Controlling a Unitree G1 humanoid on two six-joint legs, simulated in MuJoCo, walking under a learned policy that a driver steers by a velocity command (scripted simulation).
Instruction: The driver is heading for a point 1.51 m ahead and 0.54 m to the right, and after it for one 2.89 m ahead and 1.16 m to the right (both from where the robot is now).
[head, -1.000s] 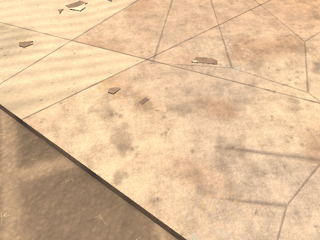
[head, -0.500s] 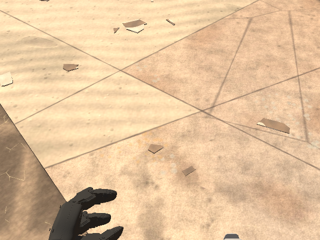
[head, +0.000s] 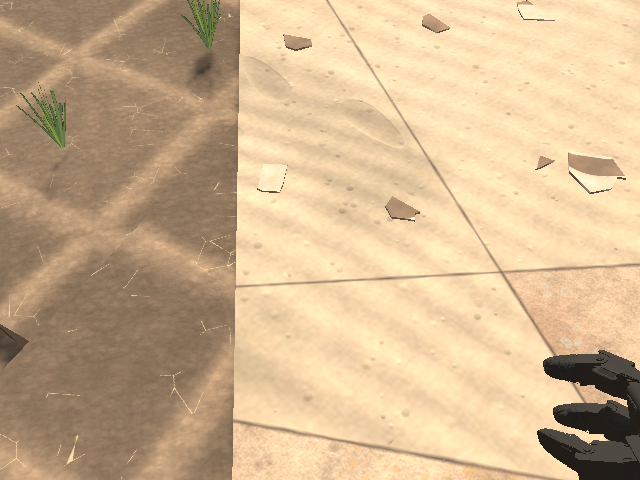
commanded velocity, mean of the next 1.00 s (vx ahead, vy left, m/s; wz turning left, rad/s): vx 0.16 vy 0.00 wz -0.45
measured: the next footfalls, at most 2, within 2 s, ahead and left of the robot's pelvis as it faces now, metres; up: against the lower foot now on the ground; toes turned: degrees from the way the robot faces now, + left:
left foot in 0.06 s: +0.27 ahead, +0.04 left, +0.00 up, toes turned +6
right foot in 0.64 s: +0.39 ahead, -0.18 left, +0.00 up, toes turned -14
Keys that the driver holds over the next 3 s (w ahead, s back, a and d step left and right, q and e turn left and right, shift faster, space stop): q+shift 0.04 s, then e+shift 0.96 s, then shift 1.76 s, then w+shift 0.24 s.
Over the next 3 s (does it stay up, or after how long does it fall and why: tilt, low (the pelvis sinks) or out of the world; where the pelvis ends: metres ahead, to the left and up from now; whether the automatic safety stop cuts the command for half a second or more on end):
stays up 0.43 -0.07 0.03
